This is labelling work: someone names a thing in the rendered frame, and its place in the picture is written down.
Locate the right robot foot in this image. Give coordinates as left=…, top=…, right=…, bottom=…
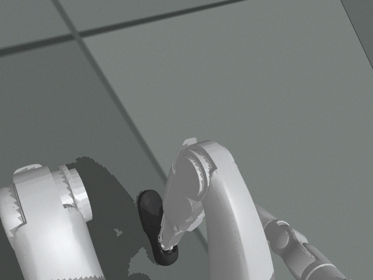
left=138, top=190, right=178, bottom=266

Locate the right robot hand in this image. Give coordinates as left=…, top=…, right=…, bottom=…
left=254, top=203, right=277, bottom=229

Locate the right robot arm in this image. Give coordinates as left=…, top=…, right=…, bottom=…
left=264, top=219, right=351, bottom=280

